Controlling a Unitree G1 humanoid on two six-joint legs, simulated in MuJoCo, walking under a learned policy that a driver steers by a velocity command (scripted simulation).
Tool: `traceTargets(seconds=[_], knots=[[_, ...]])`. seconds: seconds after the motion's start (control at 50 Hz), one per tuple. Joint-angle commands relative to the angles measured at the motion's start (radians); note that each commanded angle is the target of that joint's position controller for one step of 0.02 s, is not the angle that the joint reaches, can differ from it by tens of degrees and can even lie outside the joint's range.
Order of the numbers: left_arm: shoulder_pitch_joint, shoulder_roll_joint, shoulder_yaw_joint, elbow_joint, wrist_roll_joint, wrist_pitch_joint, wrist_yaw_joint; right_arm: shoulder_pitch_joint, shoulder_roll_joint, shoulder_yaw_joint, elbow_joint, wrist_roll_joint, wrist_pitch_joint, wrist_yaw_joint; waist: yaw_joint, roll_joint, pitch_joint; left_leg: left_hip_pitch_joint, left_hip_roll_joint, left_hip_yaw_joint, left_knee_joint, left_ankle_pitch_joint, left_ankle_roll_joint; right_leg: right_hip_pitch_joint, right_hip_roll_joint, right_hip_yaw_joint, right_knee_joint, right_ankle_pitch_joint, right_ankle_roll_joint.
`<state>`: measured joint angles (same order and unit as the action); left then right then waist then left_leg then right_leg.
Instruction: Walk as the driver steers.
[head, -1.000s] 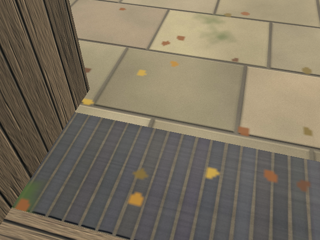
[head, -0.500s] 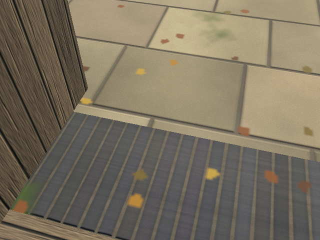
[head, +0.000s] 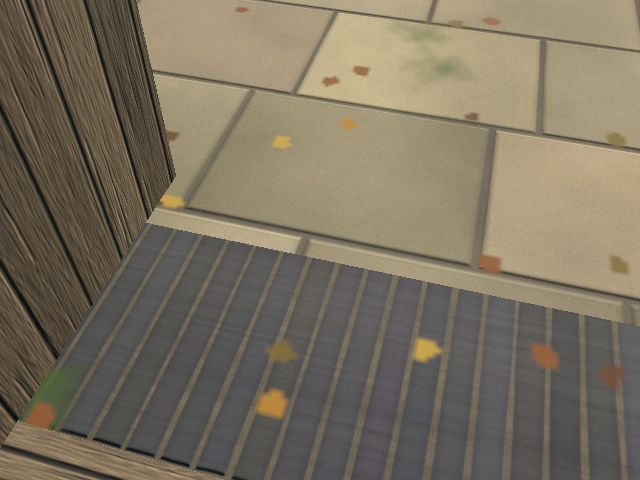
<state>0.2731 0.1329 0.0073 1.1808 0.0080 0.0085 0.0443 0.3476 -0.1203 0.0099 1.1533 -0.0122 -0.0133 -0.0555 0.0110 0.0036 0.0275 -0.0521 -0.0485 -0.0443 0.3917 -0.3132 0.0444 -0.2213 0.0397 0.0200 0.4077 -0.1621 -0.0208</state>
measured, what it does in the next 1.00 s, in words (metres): stands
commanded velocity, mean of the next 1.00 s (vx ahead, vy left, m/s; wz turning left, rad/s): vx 0.03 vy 0.00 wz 0.00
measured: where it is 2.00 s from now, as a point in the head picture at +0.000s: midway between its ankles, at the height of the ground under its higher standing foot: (387, 367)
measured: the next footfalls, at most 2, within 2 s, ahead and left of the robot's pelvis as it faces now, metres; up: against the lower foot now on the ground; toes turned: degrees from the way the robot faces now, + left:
right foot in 1.26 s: +0.30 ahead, -0.16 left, +0.00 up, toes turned -4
left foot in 1.76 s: +0.77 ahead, -0.01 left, +0.00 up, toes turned +3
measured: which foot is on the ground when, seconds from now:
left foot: down 0.00-1.00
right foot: down 0.00-0.92, up 0.94-1.00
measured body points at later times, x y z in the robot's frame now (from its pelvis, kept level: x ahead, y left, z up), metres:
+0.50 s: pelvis +0.01 +0.01 +0.00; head +0.02 +0.02 +0.45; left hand -0.02 +0.22 -0.17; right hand -0.03 -0.20 -0.16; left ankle -0.06 +0.10 -0.74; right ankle +0.04 -0.11 -0.74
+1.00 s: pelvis +0.03 +0.02 +0.00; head +0.03 +0.02 +0.45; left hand +0.01 +0.23 -0.17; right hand -0.04 -0.20 -0.16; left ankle -0.07 +0.09 -0.74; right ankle +0.03 -0.10 -0.72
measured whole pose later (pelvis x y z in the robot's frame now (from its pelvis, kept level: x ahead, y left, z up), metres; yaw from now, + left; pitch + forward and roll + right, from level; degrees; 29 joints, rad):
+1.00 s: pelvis +0.03 +0.02 +0.00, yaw +0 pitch -1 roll -1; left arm 0.32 0.14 0.01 1.15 0.03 0.02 0.02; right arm 0.44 -0.13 -0.01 1.13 -0.02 -0.03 -0.04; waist -0.02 0.01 -0.01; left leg 0.00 -0.07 -0.03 0.36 -0.37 0.10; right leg -0.31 0.01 -0.03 0.69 -0.39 -0.04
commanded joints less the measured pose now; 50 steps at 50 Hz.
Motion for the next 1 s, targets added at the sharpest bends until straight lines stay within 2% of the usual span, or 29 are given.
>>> traceTargets(seconds=[0.02, 0.88, 0.9, 0.92, 0.94, 0.96, 0.98, 1.0], knots=[[0.064, 0.069, 0.008, -0.004, 0.000, -0.003, 0.003, 0.093, -0.067, -0.009, -0.001, 0.000, -0.003, -0.002, 0.000, 0.007, 0.059, -0.139, 0.120, -0.086, -0.085, 0.186, 0.022, 0.074, -0.108, 0.102, -0.042, 0.114, -0.028], [0.096, 0.053, -0.003, 0.007, -0.005, -0.003, 0.006, 0.142, -0.055, -0.003, -0.008, 0.001, -0.013, -0.002, -0.004, 0.013, 0.066, -0.097, 0.131, -0.080, -0.087, 0.328, 0.023, 0.066, -0.114, 0.079, -0.009, 0.148, -0.011], [0.095, 0.047, -0.004, 0.005, -0.002, -0.002, 0.006, 0.162, -0.059, -0.005, -0.005, -0.002, -0.013, -0.001, -0.015, 0.022, 0.034, -0.078, 0.121, -0.090, -0.119, 0.141, 0.036, 0.061, -0.090, 0.062, 0.003, 0.023, -0.015], [0.066, 0.065, 0.006, -0.014, 0.001, 0.002, 0.001, 0.185, -0.107, -0.025, -0.006, -0.001, -0.007, 0.002, -0.038, 0.070, 0.050, -0.063, 0.122, -0.144, -0.152, -0.198, 0.080, -0.017, -0.027, 0.005, 0.102, -0.201, -0.028], [-0.004, 0.086, 0.015, -0.053, 0.015, 0.003, -0.012, 0.227, -0.159, -0.044, -0.006, -0.002, -0.001, 0.008, -0.076, 0.136, 0.120, -0.050, 0.196, -0.278, -0.236, -0.496, 0.140, -0.185, 0.016, -0.043, 0.211, -0.342, -0.034], [-0.107, 0.084, 0.015, -0.114, 0.027, -0.002, -0.027, 0.264, -0.182, -0.057, -0.003, 0.000, -0.001, 0.013, -0.112, 0.173, 0.226, -0.046, 0.299, -0.399, -0.327, -0.643, 0.200, -0.353, -0.009, -0.089, 0.305, -0.346, -0.033], [-0.196, 0.087, 0.018, -0.168, 0.030, -0.013, -0.035, 0.270, -0.164, -0.058, -0.006, -0.004, -0.009, 0.015, -0.127, 0.153, 0.302, -0.041, 0.362, -0.467, -0.361, -0.598, 0.238, -0.481, -0.066, -0.074, 0.404, -0.297, -0.031], [-0.218, 0.088, 0.023, -0.191, 0.027, -0.027, -0.042, 0.264, -0.152, -0.058, -0.012, -0.009, -0.020, 0.015, -0.111, 0.104, 0.308, 0.020, 0.370, -0.461, -0.361, -0.502, 0.246, -0.578, -0.092, -0.055, 0.460, -0.252, -0.026]])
